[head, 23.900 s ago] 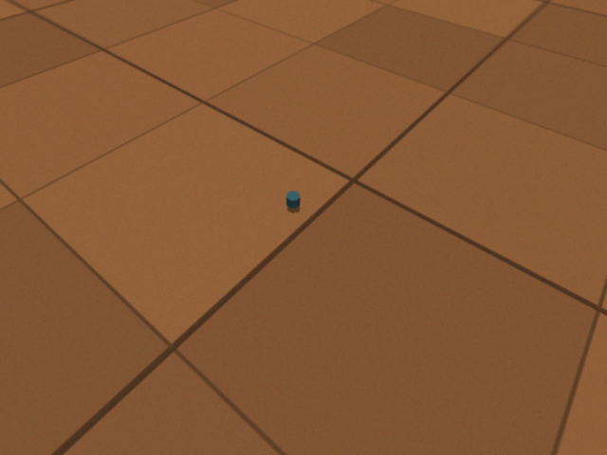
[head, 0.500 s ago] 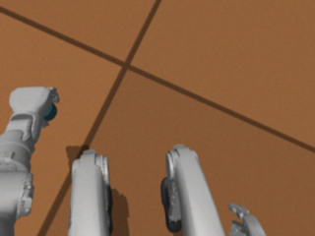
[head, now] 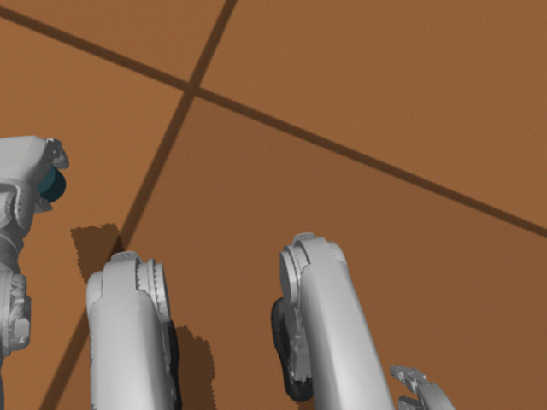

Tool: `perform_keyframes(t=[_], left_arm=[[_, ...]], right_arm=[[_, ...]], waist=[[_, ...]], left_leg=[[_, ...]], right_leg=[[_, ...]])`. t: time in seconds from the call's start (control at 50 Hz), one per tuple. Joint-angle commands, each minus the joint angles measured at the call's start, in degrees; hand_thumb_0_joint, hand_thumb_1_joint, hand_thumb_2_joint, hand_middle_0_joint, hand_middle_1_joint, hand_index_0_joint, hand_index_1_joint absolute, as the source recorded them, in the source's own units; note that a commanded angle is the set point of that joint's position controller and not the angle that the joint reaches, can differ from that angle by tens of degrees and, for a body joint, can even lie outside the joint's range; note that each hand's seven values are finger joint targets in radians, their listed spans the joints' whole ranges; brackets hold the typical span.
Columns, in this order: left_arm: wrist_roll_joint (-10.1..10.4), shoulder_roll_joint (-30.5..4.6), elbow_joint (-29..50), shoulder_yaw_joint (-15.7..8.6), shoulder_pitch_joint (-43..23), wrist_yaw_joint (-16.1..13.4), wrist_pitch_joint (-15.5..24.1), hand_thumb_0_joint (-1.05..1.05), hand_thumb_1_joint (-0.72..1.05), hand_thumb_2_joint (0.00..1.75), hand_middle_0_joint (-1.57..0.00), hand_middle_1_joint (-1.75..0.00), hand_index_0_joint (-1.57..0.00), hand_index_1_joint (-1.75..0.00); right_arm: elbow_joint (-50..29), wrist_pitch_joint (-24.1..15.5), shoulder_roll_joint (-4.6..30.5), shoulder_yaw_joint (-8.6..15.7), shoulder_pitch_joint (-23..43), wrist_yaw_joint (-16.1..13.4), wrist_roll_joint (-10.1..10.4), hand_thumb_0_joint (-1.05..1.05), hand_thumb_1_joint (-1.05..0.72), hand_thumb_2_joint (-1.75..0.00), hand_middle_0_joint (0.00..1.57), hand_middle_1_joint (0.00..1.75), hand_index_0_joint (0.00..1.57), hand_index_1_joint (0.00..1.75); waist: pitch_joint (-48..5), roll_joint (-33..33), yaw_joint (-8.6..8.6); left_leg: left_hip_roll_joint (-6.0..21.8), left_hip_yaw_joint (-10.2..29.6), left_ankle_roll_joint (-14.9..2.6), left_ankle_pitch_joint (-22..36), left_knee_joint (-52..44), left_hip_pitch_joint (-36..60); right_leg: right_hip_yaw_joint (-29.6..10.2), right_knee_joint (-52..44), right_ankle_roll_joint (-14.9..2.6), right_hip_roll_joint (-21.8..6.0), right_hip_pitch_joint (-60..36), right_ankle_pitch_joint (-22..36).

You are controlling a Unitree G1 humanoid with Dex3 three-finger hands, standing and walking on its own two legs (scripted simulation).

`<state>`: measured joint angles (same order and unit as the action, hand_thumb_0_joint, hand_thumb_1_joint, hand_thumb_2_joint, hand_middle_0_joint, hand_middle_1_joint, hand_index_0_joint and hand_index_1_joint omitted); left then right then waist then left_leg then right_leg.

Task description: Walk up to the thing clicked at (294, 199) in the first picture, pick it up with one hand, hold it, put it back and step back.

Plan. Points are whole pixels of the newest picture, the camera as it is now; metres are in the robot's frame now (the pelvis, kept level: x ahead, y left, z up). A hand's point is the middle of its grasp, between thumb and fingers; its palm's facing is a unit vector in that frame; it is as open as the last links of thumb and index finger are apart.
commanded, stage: crouch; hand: left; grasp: from above
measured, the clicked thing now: (38, 180) +0.45 +0.31 -0.19
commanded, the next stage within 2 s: lower in 0.26 s
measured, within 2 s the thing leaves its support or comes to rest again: rests again in 1.86 s
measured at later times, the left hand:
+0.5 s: hand (41, 188) +0.44 +0.31 -0.21, palm faces -0.47 -0.07 -0.88, open 8.2 cm
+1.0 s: hand (59, 193) +0.45 +0.30 -0.26, palm faces -0.47 -0.09 -0.88, open 8.1 cm
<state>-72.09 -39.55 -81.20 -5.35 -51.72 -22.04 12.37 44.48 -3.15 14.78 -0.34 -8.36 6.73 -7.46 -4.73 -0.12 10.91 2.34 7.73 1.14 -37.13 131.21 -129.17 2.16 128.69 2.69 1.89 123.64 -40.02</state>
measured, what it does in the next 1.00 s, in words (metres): lowers itself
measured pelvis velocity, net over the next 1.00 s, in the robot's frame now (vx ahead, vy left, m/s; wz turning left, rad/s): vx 0.01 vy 0.00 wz -0.07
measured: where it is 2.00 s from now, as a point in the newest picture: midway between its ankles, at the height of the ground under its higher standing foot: (232, 375)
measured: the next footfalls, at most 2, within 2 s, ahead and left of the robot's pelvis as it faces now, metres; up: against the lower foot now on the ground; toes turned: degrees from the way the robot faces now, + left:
none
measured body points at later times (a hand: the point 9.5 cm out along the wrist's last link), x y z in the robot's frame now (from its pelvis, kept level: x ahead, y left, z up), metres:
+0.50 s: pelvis +0.00 +0.00 -0.03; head +0.24 +0.07 +0.34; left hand +0.46 +0.31 -0.16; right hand +0.07 -0.27 -0.14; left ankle +0.09 +0.13 -0.33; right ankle +0.09 -0.13 -0.33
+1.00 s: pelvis +0.01 +0.00 -0.06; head +0.27 +0.07 +0.30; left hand +0.47 +0.30 -0.21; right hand +0.06 -0.27 -0.16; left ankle +0.09 +0.13 -0.33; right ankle +0.09 -0.13 -0.33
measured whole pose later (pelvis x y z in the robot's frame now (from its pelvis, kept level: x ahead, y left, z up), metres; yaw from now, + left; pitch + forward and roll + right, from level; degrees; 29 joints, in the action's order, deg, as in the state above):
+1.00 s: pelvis +0.01 +0.00 -0.06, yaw -4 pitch +31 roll -9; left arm -74.3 -48.4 -91.4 -9.4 -54.3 -29.6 14.1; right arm 43.7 -5.5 15.7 -7.6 -4.9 9.1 -12.5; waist 2.3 -3.8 15.0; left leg 1.8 12.6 2.4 -39.3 143.7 -136.5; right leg 5.1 138.9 3.3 3.6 130.1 -41.0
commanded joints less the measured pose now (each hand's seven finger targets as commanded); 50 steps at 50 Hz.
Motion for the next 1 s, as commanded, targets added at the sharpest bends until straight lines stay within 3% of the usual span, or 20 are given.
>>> perform_keyframes(t=[0.0,0.14,0.28,0.48,0.64,0.7,0.74,0.8,0.86,0.98], left_arm=[[0.2,-17.8,7.6,-2.8,-20.1,-3.1,0.6,0.00,0.66,0.53,-0.93,-0.67,-1.01,-0.59],[-0.2,-18.2,4.5,-2.6,-20.6,-3.7,0.5,0.00,0.66,0.51,-0.94,-0.66,-1.02,-0.58],[-0.2,-18.6,5.7,-2.1,-20.3,-3.2,0.5,0.00,0.64,0.50,-0.94,-0.64,-1.01,-0.57],[0.0,-18.9,2.2,-2.2,-18.8,-3.4,1.4,0.00,0.59,0.51,-0.96,-0.58,-1.00,-0.54],[-1.7,-22.1,1.9,-4.3,-19.5,-6.1,3.7,0.00,0.62,0.50,-0.97,-0.57,-1.02,-0.52],[-2.3,-24.2,3.6,-6.0,-18.7,-7.8,3.8,0.00,0.62,0.50,-0.99,-0.53,-1.02,-0.50],[-2.5,-23.0,2.7,-5.6,-17.7,-8.5,3.5,0.00,0.65,0.49,-1.00,-0.55,-1.04,-0.51],[-2.2,-23.3,0.7,-6.0,-17.8,-9.5,2.8,0.00,0.66,0.52,-0.99,-0.54,-1.04,-0.49],[-2.0,-22.6,-2.1,-5.2,-18.7,-10.0,2.0,0.00,0.67,0.54,-1.01,-0.54,-1.05,-0.50],[-0.8,-24.4,-3.6,-5.5,-17.4,-10.0,2.0,0.00,0.65,0.50,-1.00,-0.51,-1.04,-0.47]], right_arm=[[-1.0,-0.5,13.1,3.5,-10.2,-0.4,-0.5,0.00,-0.90,-0.90,0.20,0.30,0.20,0.30],[-0.8,-0.4,13.7,2.4,-9.7,-0.5,-1.0,0.00,-0.90,-0.90,0.20,0.30,0.20,0.30],[-0.6,-0.3,14.0,1.6,-9.6,-0.3,-1.1,0.00,-0.91,-0.90,0.20,0.30,0.20,0.30],[-0.9,-0.4,14.7,0.3,-9.7,0.2,-1.7,0.00,-0.91,-0.90,0.20,0.30,0.20,0.30],[-1.2,-0.9,15.8,-0.5,-8.5,0.7,-2.8,0.00,-0.91,-0.90,0.20,0.30,0.20,0.30],[-1.2,-1.0,15.9,-0.9,-8.4,1.0,-3.3,0.00,-0.91,-0.90,0.20,0.30,0.20,0.30],[-1.1,-1.1,15.6,-1.0,-8.5,1.3,-3.8,0.00,-0.91,-0.90,0.20,0.30,0.20,0.30],[-0.7,-1.4,15.9,-1.2,-8.1,1.4,-4.0,0.00,-0.90,-0.90,0.20,0.30,0.20,0.30],[-0.7,-1.9,16.3,-1.9,-8.2,1.8,-4.9,0.00,-0.90,-0.90,0.20,0.30,0.20,0.30],[-0.8,-2.7,17.0,-3.2,-7.8,2.3,-5.4,0.00,-0.90,-0.90,0.20,0.30,0.20,0.30]], waist=[[-38.8,13.2,0.12],[-36.6,13.8,0.81],[-37.3,15.6,0.72],[-33.6,13.7,2.34],[-32.4,17.7,2.89],[-35.2,18.8,2.36],[-35.0,19.0,3.13],[-34.3,18.6,3.06],[-31.6,17.3,4.76],[-31.2,17.2,4.53]], left_leg=[[-1.2,-6.3,-2.53,6.3,-11.1,28.5],[-1.4,-5.8,-2.47,4.2,-9.5,26.3],[-1.2,-5.5,-2.27,6.1,-7.7,26.5],[-1.1,-4.6,-2.43,7.8,-5.0,24.2],[-1.0,-4.0,-1.79,6.8,-3.8,25.5],[-0.9,-3.9,-1.76,8.9,-2.9,26.1],[-0.8,-4.1,-1.81,9.5,-2.4,25.9],[-0.7,-3.8,-1.89,9.1,-1.8,25.1],[-0.6,-3.5,-2.08,8.4,-0.7,23.2],[-0.5,-3.1,-2.24,8.4,0.0,21.4]], right_leg=[[5.3,-13.5,-4.50,1.4,-17.0,10.1],[6.3,-11.4,-4.62,1.6,-13.7,8.4],[6.8,-9.5,-4.57,1.9,-13.7,10.7],[7.7,-7.6,-4.08,2.0,-13.1,12.9],[8.8,-5.4,-4.41,2.2,-10.3,11.7],[8.8,-4.5,-4.23,2.5,-12.0,13.8],[8.7,-4.1,-4.05,2.5,-12.2,14.8],[9.0,-3.9,-3.99,2.7,-11.1,14.6],[9.4,-3.7,-3.79,2.7,-10.5,14.4],[9.5,-3.5,-3.63,3.0,-13.4,14.7]])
